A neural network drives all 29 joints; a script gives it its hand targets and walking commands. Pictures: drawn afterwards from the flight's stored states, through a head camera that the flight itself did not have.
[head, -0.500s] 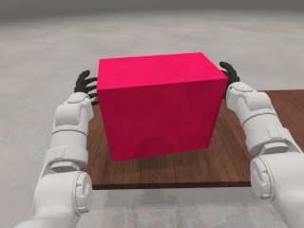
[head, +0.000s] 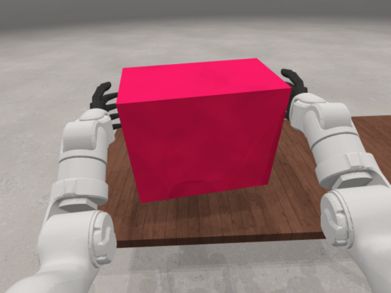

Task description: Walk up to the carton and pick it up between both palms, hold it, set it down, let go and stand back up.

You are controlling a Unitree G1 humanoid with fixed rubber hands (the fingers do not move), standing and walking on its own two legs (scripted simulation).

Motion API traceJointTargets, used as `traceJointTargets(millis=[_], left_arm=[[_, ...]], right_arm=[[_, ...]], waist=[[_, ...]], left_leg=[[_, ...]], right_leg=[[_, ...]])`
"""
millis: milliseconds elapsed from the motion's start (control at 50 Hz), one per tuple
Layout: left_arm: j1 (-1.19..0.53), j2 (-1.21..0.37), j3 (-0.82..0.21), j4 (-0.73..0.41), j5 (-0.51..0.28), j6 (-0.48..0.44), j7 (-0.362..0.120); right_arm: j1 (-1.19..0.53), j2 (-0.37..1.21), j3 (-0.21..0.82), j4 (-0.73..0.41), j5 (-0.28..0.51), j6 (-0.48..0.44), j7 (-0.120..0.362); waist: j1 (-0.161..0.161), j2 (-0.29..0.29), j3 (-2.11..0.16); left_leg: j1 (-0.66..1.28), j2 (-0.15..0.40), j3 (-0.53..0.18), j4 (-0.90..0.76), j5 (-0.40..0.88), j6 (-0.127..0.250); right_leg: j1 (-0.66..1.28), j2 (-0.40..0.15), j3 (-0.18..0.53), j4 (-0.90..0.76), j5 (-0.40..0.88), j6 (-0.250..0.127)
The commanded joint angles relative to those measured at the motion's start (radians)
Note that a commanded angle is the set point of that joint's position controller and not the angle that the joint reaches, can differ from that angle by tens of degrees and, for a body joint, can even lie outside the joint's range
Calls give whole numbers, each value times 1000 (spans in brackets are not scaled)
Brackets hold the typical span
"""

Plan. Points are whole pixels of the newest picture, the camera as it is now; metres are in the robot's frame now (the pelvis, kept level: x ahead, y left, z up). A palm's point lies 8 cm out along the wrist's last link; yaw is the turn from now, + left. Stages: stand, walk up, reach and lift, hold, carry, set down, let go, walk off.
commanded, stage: reach and lift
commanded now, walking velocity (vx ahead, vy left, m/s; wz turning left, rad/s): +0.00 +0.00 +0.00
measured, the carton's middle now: (199, 129) +0.42 +0.03 +0.21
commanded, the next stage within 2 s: hold in 0.38 s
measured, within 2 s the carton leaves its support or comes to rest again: neither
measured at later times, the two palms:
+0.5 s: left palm (98, 112) +0.37 +0.22 +0.28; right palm (300, 97) +0.39 -0.16 +0.30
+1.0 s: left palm (96, 107) +0.36 +0.22 +0.30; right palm (306, 89) +0.38 -0.16 +0.32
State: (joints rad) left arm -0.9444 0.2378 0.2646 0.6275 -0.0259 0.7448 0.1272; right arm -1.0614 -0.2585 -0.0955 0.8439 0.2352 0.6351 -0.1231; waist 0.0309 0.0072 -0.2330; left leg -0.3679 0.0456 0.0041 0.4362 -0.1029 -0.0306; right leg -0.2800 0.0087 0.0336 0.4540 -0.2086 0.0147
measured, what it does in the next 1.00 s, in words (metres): stands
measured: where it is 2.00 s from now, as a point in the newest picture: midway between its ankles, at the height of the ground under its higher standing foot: outside the picture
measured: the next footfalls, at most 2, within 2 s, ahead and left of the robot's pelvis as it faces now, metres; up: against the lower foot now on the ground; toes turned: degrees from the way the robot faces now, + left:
none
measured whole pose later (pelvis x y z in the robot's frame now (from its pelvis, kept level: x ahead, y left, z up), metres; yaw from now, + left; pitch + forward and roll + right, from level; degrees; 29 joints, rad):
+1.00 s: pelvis +0.00 +0.00 +0.00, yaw +0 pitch +2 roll -1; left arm -1.00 0.26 0.26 0.63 -0.03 0.85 0.10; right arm -1.13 -0.28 -0.10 0.83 0.28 0.78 -0.17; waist 0.02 0.01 -0.28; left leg -0.37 0.05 0.00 0.44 -0.10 -0.03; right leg -0.28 0.01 0.03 0.45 -0.21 0.01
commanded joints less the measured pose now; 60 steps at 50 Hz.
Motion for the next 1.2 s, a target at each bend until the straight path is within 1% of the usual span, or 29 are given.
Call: traceJointTargets(millis=[0, 80, 100, 140, 160, 180, 200, 220, 300, 340, 440, 480, 500, 520, 560, 580, 640, 660, 680, 720, 740, 780, 800, 820, 860, 920, 940, 960, 1180], left_arm=[[-1045, -561, -333, -306, -179, -61, -286], [-1054, -563, -339, -310, -186, -53, -289], [-1057, -563, -341, -295, -188, -52, -290], [-1064, -562, -337, -296, -189, -47, -291], [-1082, -560, -339, -316, -190, -48, -290], [-1079, -558, -336, -310, -189, -45, -290], [-1079, -564, -343, -316, -193, -44, -289], [-1086, -566, -347, -316, -196, -41, -288], [-1066, -559, -336, -302, -191, -29, -292], [-1073, -563, -346, -322, -197, -24, -292], [-1094, -556, -351, -368, -203, -12, -290], [-1086, -564, -352, -357, -201, -4, -290], [-1091, -561, -350, -356, -203, -1, -291], [-1082, -556, -341, -354, -196, 3, -292], [-1087, -555, -335, -341, -191, 8, -296], [-1089, -559, -340, -344, -193, 12, -296], [-1084, -549, -323, -320, -189, 18, -300], [-1090, -552, -327, -321, -190, 19, -301], [-1094, -549, -322, -324, -189, 19, -302], [-1102, -545, -315, -317, -188, 21, -303], [-1113, -548, -317, -328, -189, 22, -303], [-1111, -543, -320, -332, -194, 23, -302], [-1100, -544, -317, -309, -189, 28, -304], [-1105, -545, -321, -323, -191, 29, -304], [-1109, -544, -323, -325, -195, 31, -306], [-1114, -541, -324, -346, -197, 32, -306], [-1111, -543, -329, -345, -201, 34, -305], [-1121, -543, -329, -358, -203, 33, -304], [-1125, -550, -329, -354, -200, 36, -300]], right_arm=[[-1036, 579, 153, -372, 209, -42, 122], [-1050, 572, 154, -386, 218, -32, 119], [-1049, 565, 146, -372, 214, -29, 118], [-1057, 559, 139, -365, 213, -23, 119], [-1058, 565, 145, -365, 217, -19, 121], [-1057, 564, 143, -363, 217, -15, 121], [-1066, 562, 148, -373, 223, -15, 120], [-1064, 557, 145, -366, 224, -10, 120], [-1065, 552, 148, -378, 231, 1, 116], [-1064, 546, 154, -381, 243, 10, 113], [-1063, 546, 171, -404, 270, 28, 107], [-1076, 536, 167, -412, 272, 33, 105], [-1063, 533, 163, -397, 270, 40, 105], [-1067, 532, 166, -404, 275, 45, 104], [-1070, 532, 162, -390, 273, 52, 105], [-1071, 532, 163, -390, 277, 56, 105], [-1082, 535, 165, -391, 280, 64, 105], [-1079, 536, 159, -380, 276, 68, 106], [-1090, 535, 157, -387, 279, 69, 107], [-1079, 542, 154, -362, 274, 76, 109], [-1089, 543, 154, -369, 279, 77, 109], [-1085, 549, 159, -373, 282, 80, 108], [-1078, 538, 150, -360, 277, 85, 107], [-1082, 541, 158, -370, 282, 84, 107], [-1071, 538, 152, -362, 282, 90, 105], [-1070, 541, 159, -373, 292, 94, 104], [-1069, 539, 159, -374, 293, 94, 102], [-1077, 545, 165, -384, 299, 93, 104], [-1075, 536, 157, -375, 298, 97, 105]], waist=[[-174, 15, -468], [-175, 20, -476], [-182, 20, -460], [-182, 18, -460], [-178, 28, -475], [-182, 24, -470], [-178, 29, -483], [-183, 37, -478], [-182, 24, -472], [-188, 34, -474], [-183, 49, -495], [-186, 45, -484], [-188, 43, -473], [-183, 44, -471], [-184, 37, -449], [-186, 45, -449], [-177, 30, -436], [-184, 39, -424], [-176, 33, -428], [-178, 31, -418], [-174, 40, -426], [-171, 36, -441], [-181, 36, -418], [-177, 37, -439], [-183, 39, -432], [-180, 44, -448], [-184, 41, -448], [-179, 49, -455], [-184, 54, -445]], left_leg=[[303, -95, -24, -87, 70, -8], [303, -93, -26, -88, 71, -9], [294, -93, -25, -87, 57, -11], [296, -91, -25, -90, 46, -9], [300, -90, -26, -90, 53, -9], [300, -90, -25, -89, 50, -9], [303, -90, -27, -88, 56, -10], [301, -89, -29, -88, 52, -12], [297, -90, -27, -87, 54, -10], [301, -89, -29, -83, 72, -14], [312, -91, -30, -74, 89, -17], [309, -90, -31, -74, 74, -19], [306, -88, -33, -76, 67, -18], [306, -89, -31, -77, 67, -17], [294, -89, -30, -83, 39, -13], [293, -87, -33, -85, 38, -14], [278, -88, -31, -90, 14, -6], [275, -87, -31, -92, 2, -7], [269, -86, -30, -92, -3, -6], [264, -85, -31, -97, -14, -3], [266, -86, -31, -98, -20, -3], [264, -86, -31, -96, -9, -2], [261, -84, -31, -99, -20, -4], [267, -85, -31, -95, -6, -4], [264, -85, -30, -95, -10, -6], [271, -84, -32, -91, 14, -8], [272, -84, -33, -89, 15, -10], [273, -84, -33, -89, 21, -10], [269, -79, -36, -89, 8, -13]], right_leg=[[202, 64, 12, -188, 275, -12], [201, 66, 12, -187, 277, -11], [192, 65, 13, -190, 265, -13], [191, 65, 14, -192, 253, -14], [195, 64, 17, -189, 260, -15], [194, 65, 16, -188, 261, -14], [194, 66, 16, -187, 264, -14], [186, 67, 15, -188, 256, -15], [196, 68, 17, -189, 270, -15], [197, 69, 17, -185, 291, -14], [205, 70, 22, -180, 313, -12], [194, 73, 21, -184, 292, -14], [192, 72, 21, -187, 287, -15], [197, 72, 23, -188, 289, -15], [189, 70, 23, -191, 263, -14], [186, 71, 24, -190, 258, -15], [181, 68, 28, -194, 241, -15], [173, 67, 28, -196, 231, -15], [170, 68, 29, -194, 222, -16], [169, 64, 33, -197, 216, -16], [162, 65, 32, -196, 207, -16], [172, 64, 35, -194, 226, -15], [166, 64, 34, -198, 215, -16], [175, 65, 35, -196, 227, -16], [169, 65, 37, -196, 227, -16], [176, 66, 36, -192, 247, -16], [179, 66, 36, -193, 246, -16], [179, 65, 38, -191, 253, -16], [170, 66, 37, -193, 228, -17]])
